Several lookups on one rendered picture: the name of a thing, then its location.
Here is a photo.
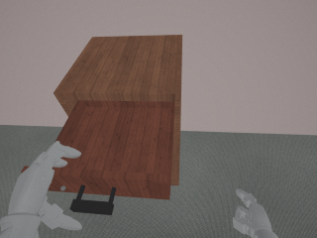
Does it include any robot left forearm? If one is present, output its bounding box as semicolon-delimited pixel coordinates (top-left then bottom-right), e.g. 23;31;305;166
0;212;42;238

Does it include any cabinet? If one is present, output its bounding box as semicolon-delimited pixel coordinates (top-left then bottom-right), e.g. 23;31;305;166
53;35;182;186

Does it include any drawer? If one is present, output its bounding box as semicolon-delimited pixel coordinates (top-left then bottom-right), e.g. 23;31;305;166
21;100;175;200

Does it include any robot right hand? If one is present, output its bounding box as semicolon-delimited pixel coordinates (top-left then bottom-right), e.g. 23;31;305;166
232;188;272;238

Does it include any handle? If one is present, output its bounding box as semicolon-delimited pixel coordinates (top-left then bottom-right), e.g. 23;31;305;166
70;184;116;215

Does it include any robot left hand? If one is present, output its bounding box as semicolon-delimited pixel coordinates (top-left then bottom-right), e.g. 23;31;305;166
8;141;82;231

